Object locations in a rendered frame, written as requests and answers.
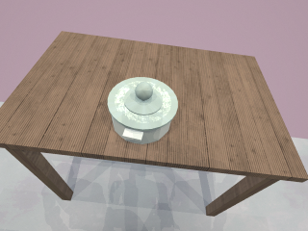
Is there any pot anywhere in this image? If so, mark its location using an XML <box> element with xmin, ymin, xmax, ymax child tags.
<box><xmin>112</xmin><ymin>117</ymin><xmax>171</xmax><ymax>144</ymax></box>

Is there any lid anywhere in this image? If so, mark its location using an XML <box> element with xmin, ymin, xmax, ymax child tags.
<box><xmin>107</xmin><ymin>77</ymin><xmax>178</xmax><ymax>131</ymax></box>

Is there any table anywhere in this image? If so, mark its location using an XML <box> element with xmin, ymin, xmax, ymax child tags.
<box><xmin>0</xmin><ymin>31</ymin><xmax>308</xmax><ymax>217</ymax></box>

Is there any knob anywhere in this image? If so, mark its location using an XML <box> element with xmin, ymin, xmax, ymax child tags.
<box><xmin>135</xmin><ymin>82</ymin><xmax>153</xmax><ymax>100</ymax></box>

